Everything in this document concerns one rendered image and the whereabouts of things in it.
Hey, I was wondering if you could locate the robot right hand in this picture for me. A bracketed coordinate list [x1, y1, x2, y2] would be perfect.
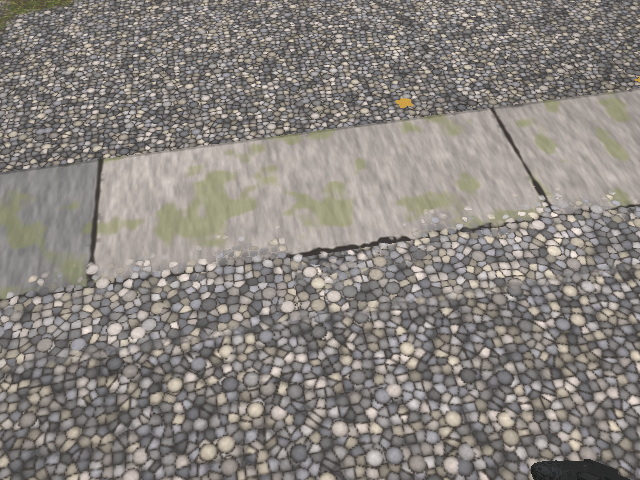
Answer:
[531, 459, 630, 480]

